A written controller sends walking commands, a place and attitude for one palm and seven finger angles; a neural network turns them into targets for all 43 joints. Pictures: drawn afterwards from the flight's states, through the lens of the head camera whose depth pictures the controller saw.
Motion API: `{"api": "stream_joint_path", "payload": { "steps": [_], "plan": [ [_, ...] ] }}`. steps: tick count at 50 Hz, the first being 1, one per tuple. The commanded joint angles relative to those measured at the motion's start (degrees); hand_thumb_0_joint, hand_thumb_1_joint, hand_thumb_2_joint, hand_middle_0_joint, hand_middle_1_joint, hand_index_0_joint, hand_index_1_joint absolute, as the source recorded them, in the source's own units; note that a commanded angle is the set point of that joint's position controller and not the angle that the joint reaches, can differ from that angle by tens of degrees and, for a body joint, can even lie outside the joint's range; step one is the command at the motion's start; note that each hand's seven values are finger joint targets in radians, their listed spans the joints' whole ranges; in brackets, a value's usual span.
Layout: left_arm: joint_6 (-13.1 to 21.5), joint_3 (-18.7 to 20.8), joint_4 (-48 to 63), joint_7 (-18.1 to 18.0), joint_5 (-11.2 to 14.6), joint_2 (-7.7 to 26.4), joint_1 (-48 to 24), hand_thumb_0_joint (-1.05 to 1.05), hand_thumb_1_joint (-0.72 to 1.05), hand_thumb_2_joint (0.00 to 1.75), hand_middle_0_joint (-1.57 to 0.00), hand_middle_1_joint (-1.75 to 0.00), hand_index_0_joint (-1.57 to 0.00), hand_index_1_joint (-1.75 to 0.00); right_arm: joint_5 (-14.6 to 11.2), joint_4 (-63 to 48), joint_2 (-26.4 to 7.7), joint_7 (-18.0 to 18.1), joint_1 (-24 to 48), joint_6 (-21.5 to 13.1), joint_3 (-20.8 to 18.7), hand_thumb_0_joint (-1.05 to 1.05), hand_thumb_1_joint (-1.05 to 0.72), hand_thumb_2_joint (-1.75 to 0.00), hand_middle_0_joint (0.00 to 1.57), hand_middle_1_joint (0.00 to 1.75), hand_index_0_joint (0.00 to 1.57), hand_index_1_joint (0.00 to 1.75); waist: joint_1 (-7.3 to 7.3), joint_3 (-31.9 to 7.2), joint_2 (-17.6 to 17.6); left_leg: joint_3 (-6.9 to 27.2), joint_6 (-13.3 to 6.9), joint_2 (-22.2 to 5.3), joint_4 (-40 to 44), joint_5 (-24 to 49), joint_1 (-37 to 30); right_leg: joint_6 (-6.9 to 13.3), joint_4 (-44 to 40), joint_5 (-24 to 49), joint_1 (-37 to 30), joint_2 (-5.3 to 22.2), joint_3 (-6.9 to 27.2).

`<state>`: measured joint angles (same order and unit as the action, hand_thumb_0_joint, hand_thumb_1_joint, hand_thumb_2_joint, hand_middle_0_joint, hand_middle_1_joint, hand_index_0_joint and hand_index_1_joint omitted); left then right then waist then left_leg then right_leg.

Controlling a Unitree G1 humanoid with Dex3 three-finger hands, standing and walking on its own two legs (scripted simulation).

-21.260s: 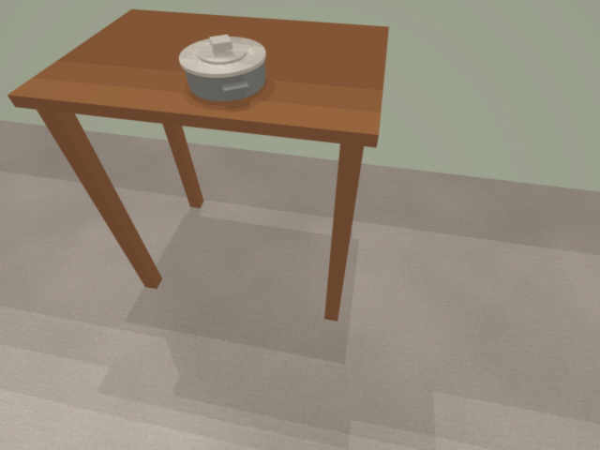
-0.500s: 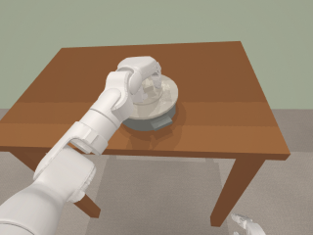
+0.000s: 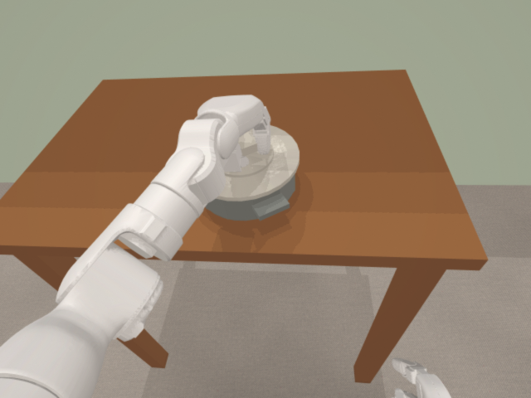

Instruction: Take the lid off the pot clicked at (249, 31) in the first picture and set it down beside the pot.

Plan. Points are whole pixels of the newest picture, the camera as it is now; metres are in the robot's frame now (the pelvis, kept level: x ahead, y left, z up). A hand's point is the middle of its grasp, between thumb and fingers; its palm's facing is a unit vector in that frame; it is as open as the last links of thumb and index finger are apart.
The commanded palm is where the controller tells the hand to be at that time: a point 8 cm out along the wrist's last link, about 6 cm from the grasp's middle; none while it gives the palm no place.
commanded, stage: close the fingers and squeeze the knob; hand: left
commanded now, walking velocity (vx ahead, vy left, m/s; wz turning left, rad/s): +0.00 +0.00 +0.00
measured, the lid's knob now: (240, 144) +0.47 +0.05 +0.15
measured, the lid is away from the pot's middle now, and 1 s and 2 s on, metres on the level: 0.00 0.02 0.02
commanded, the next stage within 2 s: lift the lid straight up in 0.12 s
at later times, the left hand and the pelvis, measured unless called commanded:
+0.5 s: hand (239, 149) +0.43 +0.05 +0.17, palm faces -0.28 -0.05 -0.96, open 6.1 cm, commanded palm +0.42 +0.06 +0.26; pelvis +0.00 +0.00 +0.00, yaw +0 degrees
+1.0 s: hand (228, 124) +0.44 +0.06 +0.21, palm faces -0.23 -0.06 -0.97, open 5.6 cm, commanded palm +0.42 +0.07 +0.30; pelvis +0.00 +0.00 +0.00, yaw +0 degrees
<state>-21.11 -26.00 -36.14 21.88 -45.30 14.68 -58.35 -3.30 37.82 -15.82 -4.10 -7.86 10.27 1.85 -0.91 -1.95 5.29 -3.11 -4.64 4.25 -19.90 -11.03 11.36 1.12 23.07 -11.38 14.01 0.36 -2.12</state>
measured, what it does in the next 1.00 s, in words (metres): stands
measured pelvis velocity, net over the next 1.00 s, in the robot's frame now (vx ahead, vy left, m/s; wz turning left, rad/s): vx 0.00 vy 0.00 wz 0.00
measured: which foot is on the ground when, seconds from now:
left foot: down 0.00-1.00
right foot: down 0.00-1.00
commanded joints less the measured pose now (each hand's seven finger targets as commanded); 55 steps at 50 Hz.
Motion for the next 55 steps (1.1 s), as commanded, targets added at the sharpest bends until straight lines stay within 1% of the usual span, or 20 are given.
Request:
{"api": "stream_joint_path", "payload": {
  "steps": [1,4,7,8,11,18,21,23,27,28,32,35,37,38,42,44,46,49,52,55],
  "plan": [
    [0.1,5.5,8.1,-2.0,-1.1,7.8,-29.0,0.00,0.50,1.11,-0.80,-0.89,-1.01,-0.98,-0.1,-7.9,-5.7,0.4,5.6,-2.5,-1.9,0.00,-0.90,-0.90,0.20,0.30,0.20,0.30,-0.50,-19.5,-10.5,4.2,0.7,-0.8,0.9,14.5,-5.9,2.5,-0.8,16.1,-8.7,-1.7,1.9],
    [0.5,8.0,9.1,-2.0,-1.3,11.0,-29.3,0.00,0.53,1.12,-0.82,-0.89,-1.03,-0.99,0.1,-8.1,-5.9,0.6,5.5,-2.7,-2.1,0.00,-0.90,-0.90,0.20,0.30,0.20,0.30,-0.18,-21.2,-11.9,4.1,0.4,-0.8,1.0,14.6,-5.6,2.3,-0.7,17.0,-10.6,-1.5,2.4],
    [0.8,4.9,12.1,-1.6,0.2,6.5,-28.2,0.00,0.55,1.12,-0.83,-0.90,-1.05,-1.00,0.0,-8.8,-5.7,0.1,5.7,-2.9,-2.6,0.00,-0.90,-0.90,0.20,0.30,0.20,0.30,-0.62,-21.1,-9.1,4.5,0.4,-0.9,0.2,16.7,-7.1,2.7,-0.8,17.7,-8.9,-1.5,2.0],
    [0.4,6.7,9.5,-1.7,-0.7,9.0,-27.1,0.00,0.56,1.12,-0.83,-0.90,-1.05,-1.00,0.0,-8.2,-5.8,0.1,5.4,-2.8,-2.3,0.00,-0.90,-0.90,0.20,0.30,0.20,0.30,-0.21,-20.4,-10.7,4.4,0.6,-1.0,0.7,15.3,-6.4,2.4,-0.8,16.6,-9.4,-1.8,1.9],
    [0.1,5.7,10.0,-1.7,-0.7,8.2,-29.2,0.00,0.57,1.12,-0.83,-0.90,-1.06,-1.00,-0.1,-8.0,-5.7,0.3,5.6,-2.9,-2.2,0.00,-0.90,-0.90,0.20,0.30,0.20,0.30,-0.51,-19.1,-10.0,4.2,0.4,-0.8,0.9,13.3,-5.9,2.4,-1.1,15.5,-8.4,-1.6,2.3],
    [1.1,9.2,15.4,-2.3,-0.6,13.4,-35.1,0.00,0.58,1.12,-0.83,-0.90,-1.07,-1.00,0.1,-8.4,-5.5,0.5,5.2,-4.3,-2.2,0.00,-0.90,-0.90,0.20,0.30,0.20,0.30,-0.01,-25.1,-9.6,4.9,0.2,-0.8,0.2,15.7,-7.4,2.5,-0.2,18.1,-11.6,-1.5,3.3],
    [0.6,6.7,13.0,-1.9,-0.4,10.7,-36.3,0.00,0.58,1.12,-0.83,-0.90,-1.07,-1.00,-0.1,-7.6,-5.5,0.6,5.5,-4.4,-2.1,0.00,-0.90,-0.90,0.20,0.30,0.20,0.30,-0.72,-21.5,-10.0,4.6,0.3,-0.8,0.6,14.9,-7.0,2.5,-0.7,17.4,-9.3,-1.5,2.9],
    [1.0,9.7,13.3,-2.2,-0.5,14.3,-37.8,0.00,0.58,1.12,-0.83,-0.90,-1.07,-1.00,0.1,-7.4,-5.7,0.9,5.1,-4.9,-2.0,0.00,-0.90,-0.90,0.20,0.30,0.20,0.30,-0.34,-23.6,-10.1,4.6,0.2,-0.8,0.7,14.7,-7.1,2.4,-0.5,17.6,-10.8,-1.4,3.4],
    [1.6,7.8,15.8,-2.2,0.5,11.6,-39.1,0.00,0.59,1.12,-0.83,-0.90,-1.07,-1.00,0.2,-7.9,-5.5,0.6,5.2,-5.8,-2.3,0.00,-0.90,-0.90,0.20,0.30,0.20,0.30,-0.43,-25.5,-7.5,5.1,0.1,-1.0,-0.2,17.6,-8.4,2.9,-0.1,19.6,-10.2,-1.1,3.4],
    [1.7,11.6,15.5,-2.4,-0.6,16.4,-39.5,0.00,0.59,1.12,-0.83,-0.90,-1.07,-1.00,0.3,-7.3,-5.6,0.6,4.7,-6.0,-2.3,0.00,-0.90,-0.90,0.20,0.30,0.20,0.30,0.28,-27.1,-9.6,5.2,0.3,-1.1,0.0,18.3,-8.6,2.6,0.3,20.3,-12.5,-1.3,3.6],
    [1.6,9.0,12.6,-1.9,0.5,12.9,-37.6,0.00,0.59,1.12,-0.83,-0.90,-1.07,-1.00,0.1,-7.4,-5.8,0.5,5.3,-5.8,-2.3,0.00,-0.90,-0.90,0.20,0.30,0.20,0.30,-0.22,-23.5,-9.5,4.7,0.2,-1.0,0.4,16.8,-6.9,2.7,-0.5,19.3,-10.5,-1.0,3.2],
    [1.4,10.1,10.6,-1.6,-0.6,15.0,-39.5,0.00,0.59,1.12,-0.83,-0.90,-1.07,-1.00,0.0,-6.9,-5.8,1.0,5.3,-5.6,-1.8,0.00,-0.90,-0.90,0.20,0.30,0.20,0.30,-0.08,-22.4,-11.6,4.3,0.2,-0.8,1.4,14.8,-6.1,2.2,-0.8,18.0,-11.1,-1.0,3.2],
    [2.1,9.4,13.9,-1.6,0.5,13.9,-41.2,0.00,0.59,1.12,-0.83,-0.90,-1.07,-1.00,0.1,-7.6,-5.7,0.9,5.3,-6.2,-2.2,0.00,-0.90,-0.90,0.20,0.30,0.20,0.30,-0.19,-24.7,-8.2,4.7,-0.1,-0.7,0.4,16.2,-7.1,2.7,-0.5,18.9,-10.9,-0.7,3.6],
    [2.1,13.0,13.8,-1.8,-0.7,18.6,-41.3,0.00,0.59,1.12,-0.83,-0.90,-1.07,-1.00,0.3,-7.4,-5.8,1.0,4.6,-6.3,-2.0,0.00,-0.90,-0.90,0.20,0.30,0.20,0.30,0.52,-26.7,-9.7,4.7,0.1,-0.8,0.8,16.4,-7.7,2.4,-0.4,18.9,-13.0,-0.9,3.7],
    [1.9,8.9,11.6,-0.8,0.4,13.4,-41.0,0.00,0.59,1.12,-0.83,-0.90,-1.07,-1.00,-0.1,-7.4,-5.9,1.1,4.8,-6.3,-2.2,0.00,-0.90,-0.90,0.20,0.30,0.20,0.30,-0.49,-23.7,-9.8,4.6,-0.1,-0.7,0.9,16.2,-7.2,2.5,-1.1,18.9,-10.7,-0.9,3.0],
    [1.9,11.6,13.0,-0.7,-0.7,17.4,-42.4,0.00,0.59,1.12,-0.83,-0.90,-1.07,-1.00,0.2,-7.6,-5.9,1.1,4.5,-6.8,-2.1,0.00,-0.90,-0.90,0.20,0.30,0.20,0.30,0.27,-25.9,-9.6,4.8,-0.1,-0.8,0.7,16.9,-8.0,2.5,-0.7,19.6,-12.1,-0.8,3.8],
    [1.9,11.3,14.8,-0.3,-0.7,17.2,-42.7,0.00,0.59,1.12,-0.83,-0.90,-1.07,-1.00,0.2,-7.9,-5.8,1.0,4.9,-7.1,-2.0,0.00,-0.90,-0.90,0.20,0.30,0.20,0.30,0.43,-27.1,-8.8,4.7,-0.1,-0.7,0.4,19.4,-8.8,2.5,-0.4,21.8,-12.9,-0.7,3.8],
    [1.4,11.7,11.0,0.6,-0.8,17.4,-40.0,0.00,0.59,1.12,-0.83,-0.90,-1.07,-1.00,0.1,-7.6,-6.2,1.1,4.3,-6.5,-2.2,0.00,-0.90,-0.90,0.20,0.30,0.20,0.30,0.19,-23.2,-12.3,4.3,-0.2,-0.6,0.9,18.2,-7.3,2.1,-1.4,21.5,-12.2,-0.9,3.2],
    [1.8,10.3,13.5,1.0,0.7,15.6,-41.4,0.00,0.59,1.12,-0.83,-0.90,-1.07,-1.00,-0.3,-7.9,-6.4,1.1,4.8,-6.6,-2.2,0.00,-0.90,-0.90,0.20,0.30,0.20,0.30,-0.15,-22.4,-9.3,4.6,-0.2,-0.6,1.2,17.0,-7.8,2.4,-1.9,19.4,-11.0,-0.8,2.9],
    [2.0,11.6,16.2,1.0,-0.7,18.5,-44.0,0.00,0.59,1.12,-0.83,-0.90,-1.07,-1.00,0.0,-8.2,-5.9,1.1,4.6,-7.4,-2.1,0.00,-0.90,-0.90,0.20,0.30,0.20,0.30,0.37,-26.0,-7.8,5.4,0.0,-0.8,0.7,19.5,-9.8,2.7,-1.1,20.4,-12.1,-0.9,3.3]
  ]
}}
